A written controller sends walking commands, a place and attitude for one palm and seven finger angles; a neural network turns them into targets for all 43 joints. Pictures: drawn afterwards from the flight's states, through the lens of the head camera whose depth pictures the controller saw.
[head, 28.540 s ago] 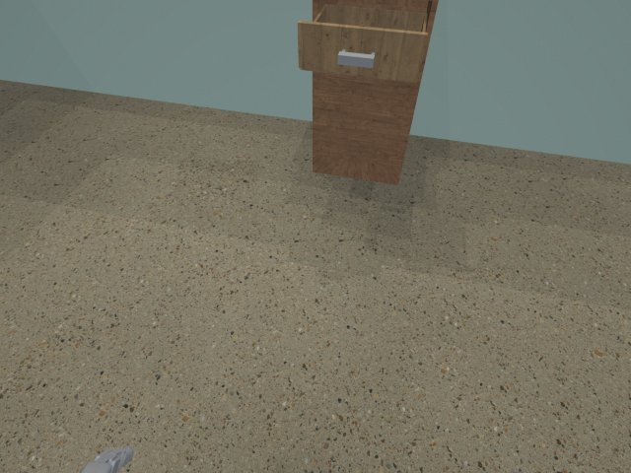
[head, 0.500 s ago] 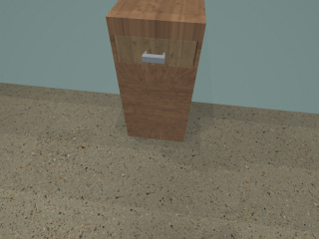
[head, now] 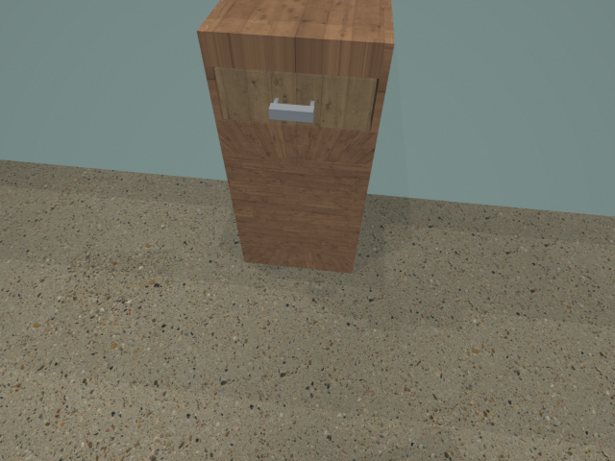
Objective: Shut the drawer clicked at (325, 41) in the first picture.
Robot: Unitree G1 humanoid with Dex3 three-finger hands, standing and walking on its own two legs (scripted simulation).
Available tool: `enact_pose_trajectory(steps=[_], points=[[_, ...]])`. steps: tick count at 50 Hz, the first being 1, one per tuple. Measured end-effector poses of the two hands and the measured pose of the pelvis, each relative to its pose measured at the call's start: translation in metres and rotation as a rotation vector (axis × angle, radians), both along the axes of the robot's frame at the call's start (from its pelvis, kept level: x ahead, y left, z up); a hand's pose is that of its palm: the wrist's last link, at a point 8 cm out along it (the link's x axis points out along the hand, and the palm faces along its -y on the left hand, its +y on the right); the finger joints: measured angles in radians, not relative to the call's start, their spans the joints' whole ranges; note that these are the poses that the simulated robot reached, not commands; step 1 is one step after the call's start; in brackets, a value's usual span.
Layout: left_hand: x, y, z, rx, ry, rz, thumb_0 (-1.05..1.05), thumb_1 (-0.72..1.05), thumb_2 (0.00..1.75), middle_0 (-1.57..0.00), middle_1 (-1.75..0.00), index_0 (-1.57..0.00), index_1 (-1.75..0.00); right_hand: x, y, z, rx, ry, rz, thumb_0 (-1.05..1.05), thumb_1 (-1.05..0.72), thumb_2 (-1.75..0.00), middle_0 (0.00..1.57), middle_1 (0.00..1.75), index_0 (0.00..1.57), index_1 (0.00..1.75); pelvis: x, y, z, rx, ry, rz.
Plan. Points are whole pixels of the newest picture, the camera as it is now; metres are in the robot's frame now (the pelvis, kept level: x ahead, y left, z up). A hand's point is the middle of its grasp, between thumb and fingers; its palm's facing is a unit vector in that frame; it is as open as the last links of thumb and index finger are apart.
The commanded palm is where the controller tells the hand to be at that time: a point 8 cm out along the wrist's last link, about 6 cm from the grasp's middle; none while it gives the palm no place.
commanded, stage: look to check the result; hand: left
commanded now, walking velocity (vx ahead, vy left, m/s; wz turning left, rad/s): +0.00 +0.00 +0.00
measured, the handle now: (293, 107) +0.89 +0.08 -0.03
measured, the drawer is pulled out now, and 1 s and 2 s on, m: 0.00 0.00 0.00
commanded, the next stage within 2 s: stand and wait in 0.18 s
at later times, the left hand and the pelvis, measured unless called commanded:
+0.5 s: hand out of the picture +0.05 +0.20 -0.17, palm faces +0.01 -0.97 -0.25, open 7.4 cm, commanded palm none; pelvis +0.01 +0.00 +0.00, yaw +0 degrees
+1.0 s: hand out of the picture +0.08 +0.22 -0.16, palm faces +0.01 -0.96 -0.29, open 7.4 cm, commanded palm none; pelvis +0.01 -0.01 +0.00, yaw +0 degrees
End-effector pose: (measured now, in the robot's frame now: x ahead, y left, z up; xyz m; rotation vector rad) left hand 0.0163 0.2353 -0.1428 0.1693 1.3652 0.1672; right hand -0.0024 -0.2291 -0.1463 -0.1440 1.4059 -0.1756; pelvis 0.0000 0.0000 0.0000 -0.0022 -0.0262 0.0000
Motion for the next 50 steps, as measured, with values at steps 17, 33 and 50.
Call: enact_pose_trajectory(steps=[17,33,50], points=[[0.020,0.011,0.005,0.024,-0.033,-0.018,0.00,0.90,0.90,-0.20,-0.30,-0.20,-0.30,0.025,-0.018,0.005,-0.033,-0.039,0.027,0.00,-0.90,-0.90,0.20,0.30,0.20,0.30,0.003,-0.003,0.002,0.000,0.001,0.001],[0.034,0.021,0.010,0.051,-0.044,-0.026,0.00,0.90,0.90,-0.20,-0.30,-0.20,-0.30,0.040,-0.031,0.009,-0.055,-0.050,0.050,0.00,-0.90,-0.90,0.20,0.30,0.20,0.30,0.008,-0.004,0.003,0.002,0.006,0.005],[0.054,0.026,0.017,0.077,-0.092,-0.038,0.00,0.90,0.90,-0.20,-0.30,-0.20,-0.30,0.065,-0.047,0.014,-0.078,-0.099,0.069,0.00,-0.90,-0.90,0.20,0.30,0.20,0.30,0.013,-0.009,0.004,0.004,0.003,0.008]])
